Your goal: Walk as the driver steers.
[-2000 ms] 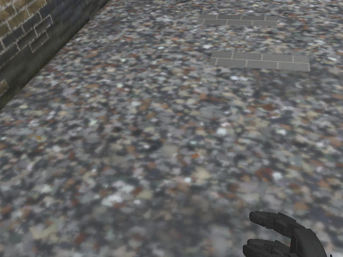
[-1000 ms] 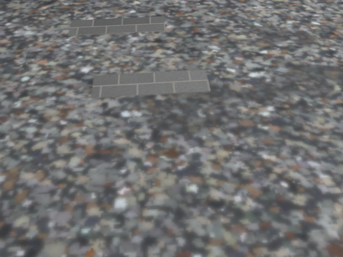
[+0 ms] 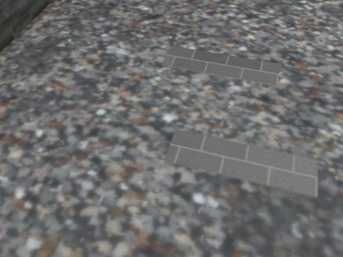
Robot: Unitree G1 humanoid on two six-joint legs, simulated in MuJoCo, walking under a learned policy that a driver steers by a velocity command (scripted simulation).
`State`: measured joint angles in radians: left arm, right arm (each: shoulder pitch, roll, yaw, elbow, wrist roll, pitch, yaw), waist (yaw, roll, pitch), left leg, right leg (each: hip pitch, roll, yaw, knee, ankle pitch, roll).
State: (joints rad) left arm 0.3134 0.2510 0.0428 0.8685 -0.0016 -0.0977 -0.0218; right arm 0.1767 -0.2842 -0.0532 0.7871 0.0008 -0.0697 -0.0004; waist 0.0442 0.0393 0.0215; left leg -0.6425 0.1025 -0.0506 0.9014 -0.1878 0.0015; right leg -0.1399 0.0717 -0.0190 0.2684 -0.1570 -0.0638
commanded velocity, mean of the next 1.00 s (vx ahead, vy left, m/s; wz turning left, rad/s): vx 0.19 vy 0.00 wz -0.03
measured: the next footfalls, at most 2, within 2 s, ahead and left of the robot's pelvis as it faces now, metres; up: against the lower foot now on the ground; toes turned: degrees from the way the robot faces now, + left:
left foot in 0.22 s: +0.30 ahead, +0.15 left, +0.00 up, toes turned -1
right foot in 0.56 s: +0.29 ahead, -0.10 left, +0.00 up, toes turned -3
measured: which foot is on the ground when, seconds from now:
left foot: up 0.00-0.20, down 0.22-1.00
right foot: down 0.00-0.24, up 0.26-0.54, down 0.56-1.00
